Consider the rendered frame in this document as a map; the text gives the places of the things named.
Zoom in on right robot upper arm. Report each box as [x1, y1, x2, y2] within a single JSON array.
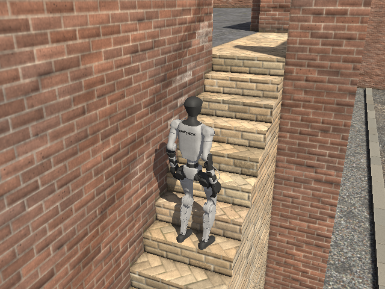
[[200, 125, 215, 161]]

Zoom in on left robot forearm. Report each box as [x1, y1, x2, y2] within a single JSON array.
[[166, 147, 177, 167]]

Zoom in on left robot upper arm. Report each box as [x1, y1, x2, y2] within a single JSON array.
[[167, 119, 182, 151]]

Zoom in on robot thigh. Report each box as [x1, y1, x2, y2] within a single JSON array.
[[175, 165, 194, 207], [197, 171, 217, 214]]

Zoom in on left robot hand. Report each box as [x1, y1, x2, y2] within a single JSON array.
[[170, 164, 180, 180]]

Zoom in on robot left thigh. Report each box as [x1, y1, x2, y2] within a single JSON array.
[[175, 165, 194, 207]]

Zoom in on right robot hand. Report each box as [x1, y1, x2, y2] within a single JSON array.
[[207, 181, 221, 198]]

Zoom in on right robot forearm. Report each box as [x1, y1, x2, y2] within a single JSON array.
[[204, 154, 217, 184]]

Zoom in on robot right thigh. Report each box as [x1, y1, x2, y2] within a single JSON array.
[[197, 171, 217, 214]]

